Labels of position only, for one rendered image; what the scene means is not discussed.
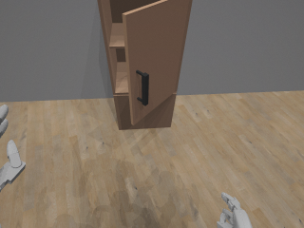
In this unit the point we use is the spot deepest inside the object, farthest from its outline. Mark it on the handle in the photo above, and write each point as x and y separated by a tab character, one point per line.
145	88

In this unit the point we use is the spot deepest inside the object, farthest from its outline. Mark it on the robot left hand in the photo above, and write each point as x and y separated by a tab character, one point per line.
14	167

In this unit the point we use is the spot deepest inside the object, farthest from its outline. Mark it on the robot right hand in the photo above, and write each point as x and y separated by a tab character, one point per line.
237	219

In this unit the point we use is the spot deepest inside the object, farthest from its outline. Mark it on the cupboard door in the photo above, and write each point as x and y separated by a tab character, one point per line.
153	36

